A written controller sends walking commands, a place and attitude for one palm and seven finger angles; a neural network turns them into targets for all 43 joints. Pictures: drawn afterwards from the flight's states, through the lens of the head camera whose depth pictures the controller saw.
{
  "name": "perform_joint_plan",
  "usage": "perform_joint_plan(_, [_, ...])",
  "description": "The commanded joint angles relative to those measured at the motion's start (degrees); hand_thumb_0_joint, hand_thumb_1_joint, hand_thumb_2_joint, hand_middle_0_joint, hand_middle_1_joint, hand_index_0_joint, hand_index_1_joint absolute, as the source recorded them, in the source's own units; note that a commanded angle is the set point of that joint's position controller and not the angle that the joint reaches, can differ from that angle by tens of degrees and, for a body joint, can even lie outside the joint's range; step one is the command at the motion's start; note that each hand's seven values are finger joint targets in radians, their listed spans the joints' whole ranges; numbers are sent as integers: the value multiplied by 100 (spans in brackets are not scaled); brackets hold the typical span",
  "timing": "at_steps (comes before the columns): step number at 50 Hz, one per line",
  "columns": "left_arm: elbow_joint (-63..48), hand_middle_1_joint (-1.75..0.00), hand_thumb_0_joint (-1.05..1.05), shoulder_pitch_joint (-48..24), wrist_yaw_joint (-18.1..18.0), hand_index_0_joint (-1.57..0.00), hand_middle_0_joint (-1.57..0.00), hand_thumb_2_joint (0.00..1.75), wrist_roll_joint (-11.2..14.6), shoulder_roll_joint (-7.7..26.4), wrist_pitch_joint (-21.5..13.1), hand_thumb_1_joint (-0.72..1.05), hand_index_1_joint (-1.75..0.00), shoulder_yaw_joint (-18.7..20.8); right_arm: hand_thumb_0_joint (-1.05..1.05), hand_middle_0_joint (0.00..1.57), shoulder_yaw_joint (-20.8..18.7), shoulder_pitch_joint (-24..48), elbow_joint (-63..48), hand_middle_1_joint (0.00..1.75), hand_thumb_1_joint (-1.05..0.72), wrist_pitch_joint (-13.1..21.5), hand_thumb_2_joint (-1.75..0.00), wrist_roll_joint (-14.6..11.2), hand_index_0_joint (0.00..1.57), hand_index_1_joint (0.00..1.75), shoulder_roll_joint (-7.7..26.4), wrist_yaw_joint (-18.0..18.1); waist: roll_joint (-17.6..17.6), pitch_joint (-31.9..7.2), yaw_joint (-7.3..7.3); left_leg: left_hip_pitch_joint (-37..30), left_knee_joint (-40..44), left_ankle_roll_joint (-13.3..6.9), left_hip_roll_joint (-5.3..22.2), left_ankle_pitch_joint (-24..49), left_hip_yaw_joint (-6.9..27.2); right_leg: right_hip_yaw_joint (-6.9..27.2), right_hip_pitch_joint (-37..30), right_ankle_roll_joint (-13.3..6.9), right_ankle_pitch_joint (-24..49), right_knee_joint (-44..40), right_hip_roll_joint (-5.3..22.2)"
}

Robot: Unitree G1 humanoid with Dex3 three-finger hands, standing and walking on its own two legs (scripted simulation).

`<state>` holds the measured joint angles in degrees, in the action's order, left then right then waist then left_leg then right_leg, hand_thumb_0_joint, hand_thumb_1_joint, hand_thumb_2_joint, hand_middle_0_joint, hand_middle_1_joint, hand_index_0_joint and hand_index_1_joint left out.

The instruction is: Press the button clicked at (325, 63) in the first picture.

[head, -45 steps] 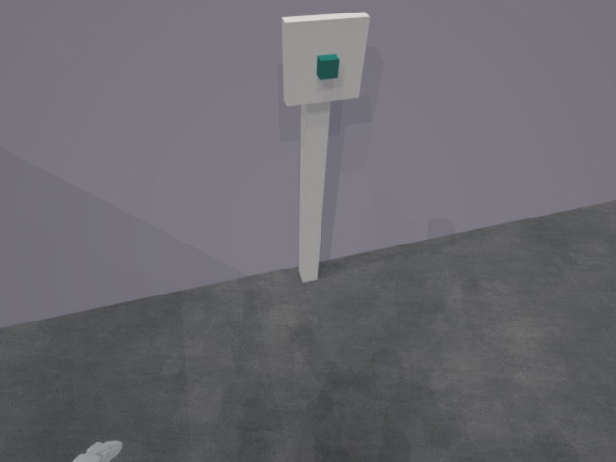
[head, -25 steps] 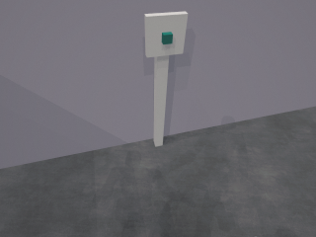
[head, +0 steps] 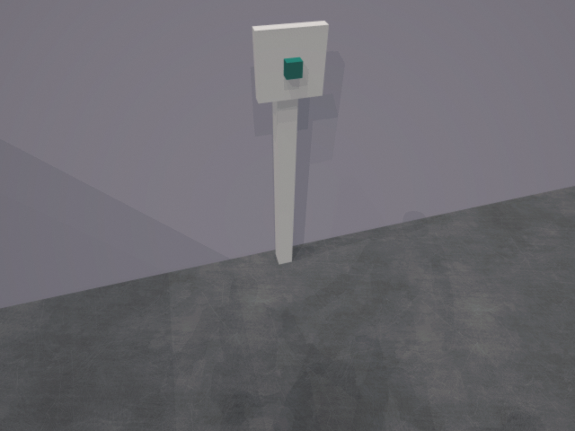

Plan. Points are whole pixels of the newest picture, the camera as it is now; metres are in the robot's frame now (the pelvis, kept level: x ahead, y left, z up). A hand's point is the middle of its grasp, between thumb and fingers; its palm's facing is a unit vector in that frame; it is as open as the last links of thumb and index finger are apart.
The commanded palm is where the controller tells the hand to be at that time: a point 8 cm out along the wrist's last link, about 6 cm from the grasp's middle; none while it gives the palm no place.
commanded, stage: stand and wait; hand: left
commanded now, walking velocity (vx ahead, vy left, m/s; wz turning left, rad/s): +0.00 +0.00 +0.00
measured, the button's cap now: (292, 67) +0.90 +0.04 +0.10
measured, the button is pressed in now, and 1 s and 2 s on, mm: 0 0 0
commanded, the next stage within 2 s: look at it before walking up in 0.06 s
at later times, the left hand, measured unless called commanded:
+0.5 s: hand out of the picture +0.07 +0.24 -0.16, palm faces -0.02 -0.94 -0.33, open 7.4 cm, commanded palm none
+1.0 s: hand out of the picture +0.08 +0.22 -0.17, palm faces -0.08 -0.95 -0.30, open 7.4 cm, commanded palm none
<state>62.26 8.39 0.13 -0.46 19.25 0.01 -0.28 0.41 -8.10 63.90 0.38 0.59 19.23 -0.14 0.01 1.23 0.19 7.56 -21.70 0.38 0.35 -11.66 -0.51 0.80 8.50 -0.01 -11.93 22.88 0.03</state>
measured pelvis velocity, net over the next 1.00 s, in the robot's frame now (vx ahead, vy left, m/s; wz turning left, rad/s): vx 0.00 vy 0.00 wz -0.10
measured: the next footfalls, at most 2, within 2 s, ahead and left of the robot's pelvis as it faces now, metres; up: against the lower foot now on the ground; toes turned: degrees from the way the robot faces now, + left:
left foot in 1.70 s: +0.05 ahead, +0.12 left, +0.00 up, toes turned -29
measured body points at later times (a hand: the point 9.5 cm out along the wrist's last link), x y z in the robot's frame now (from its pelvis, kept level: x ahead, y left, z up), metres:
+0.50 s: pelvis +0.01 +0.00 +0.00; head +0.00 +0.00 +0.45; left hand +0.08 +0.29 -0.13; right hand +0.08 -0.29 -0.13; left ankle +0.00 +0.12 -0.74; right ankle +0.01 -0.12 -0.74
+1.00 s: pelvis +0.00 +0.00 -0.01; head +0.02 -0.01 +0.44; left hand +0.08 +0.27 -0.15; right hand +0.07 -0.28 -0.15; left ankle +0.00 +0.12 -0.74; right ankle +0.01 -0.12 -0.74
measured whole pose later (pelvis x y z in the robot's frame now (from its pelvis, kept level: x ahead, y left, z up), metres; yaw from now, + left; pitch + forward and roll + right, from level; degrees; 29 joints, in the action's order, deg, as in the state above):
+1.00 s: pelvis +0.00 +0.00 -0.01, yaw -6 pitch -1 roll +1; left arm 59.0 11.0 -0.1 -0.8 16.9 2.7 1.2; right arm -0.7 -7.1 58.9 -0.8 0.7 15.5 1.1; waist 0.7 2.7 -0.9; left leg 10.3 -27.8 1.0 2.5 -15.9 -5.5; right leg 5.7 14.1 -0.4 -14.7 30.4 -2.3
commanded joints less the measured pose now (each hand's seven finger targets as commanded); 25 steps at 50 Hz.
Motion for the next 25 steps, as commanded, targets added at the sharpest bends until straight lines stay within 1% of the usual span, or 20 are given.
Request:
perform_joint_plan(1, [-372, -30, 0, -267, -71, -20, -20, 90, -17, 1188, -146, 90, -30, 222, 0, 20, -238, 303, -365, 30, -90, 148, -90, 6, 20, 30, 1148, 87, 59, -107, -29, 103, 443, -193, 594, 228, 602, 678, 196, -182, -17, -572, 669])
perform_joint_plan(4, [-370, -30, 0, -263, -70, -20, -20, 90, -15, 1181, -153, 90, -30, 224, 0, 20, -235, 296, -342, 30, -90, 156, -90, 3, 20, 30, 1143, 86, 58, -117, -27, 104, 445, -186, 590, 270, 599, 697, 180, -182, 30, -585, 670])
perform_joint_plan(6, [-371, -30, 0, -262, -71, -20, -20, 90, -18, 1184, -153, 90, -30, 224, 0, 20, -233, 291, -341, 30, -90, 148, -90, 4, 20, 30, 1132, 85, 73, -55, -28, 136, 437, -185, 590, 232, 602, 683, 226, -183, -26, -598, 673])
perform_joint_plan(9, [-367, -30, 0, -234, -70, -20, -20, 90, -16, 1170, -161, 90, -30, 221, 0, 20, -240, 274, -338, 30, -90, 158, -90, 5, 20, 30, 1137, 87, 18, -139, -21, 68, 427, -181, 601, 329, 594, 695, 203, -186, 109, -582, 671])
perform_joint_plan(12, [-364, -30, 0, -237, -74, -20, -20, 90, -17, 1174, -168, 90, -30, 224, 0, 20, -240, 277, -338, 30, -90, 158, -90, -1, 20, 30, 1126, 88, 52, -153, -23, 61, 403, -176, 608, 422, 589, 685, 164, -186, 259, -571, 677])
perform_joint_plan(15, [-359, -30, 0, -219, -75, -20, -20, 90, -16, 1169, -165, 90, -30, 222, 0, 20, -240, 277, -338, 30, -90, 161, -90, -6, 20, 30, 1137, 92, -42, -214, -25, 11, 413, -180, 634, 494, 598, 639, 122, -178, 374, -521, 652])
perform_joint_plan(17, [-346, -30, 0, -233, -74, -20, -20, 90, -16, 1165, -166, 90, -30, 224, 0, 20, -232, 286, -334, 30, -90, 172, -90, -6, 20, 30, 1147, 99, -36, -225, -23, 10, 426, -179, 648, 589, 590, 621, 76, -171, 526, -495, 655])
perform_joint_plan(22, [-326, -30, 0, -203, -78, -20, -20, 90, -18, 1160, -166, 90, -30, 223, 0, 20, -227, 324, -325, 30, -90, 177, -90, -11, 20, 30, 1145, 103, -26, -232, -42, -23, 451, -189, 660, 662, 592, 606, 33, -167, 641, -481, 662])
perform_joint_plan(25, [-324, -30, 0, -197, -79, -20, -20, 90, -19, 1173, -172, 90, -30, 223, 0, 20, -231, 324, -337, 30, -90, 170, -90, -13, 20, 30, 1148, 105, -5, -258, -27, -80, 425, -181, 656, 733, 582, 607, 26, -170, 734, -487, 658])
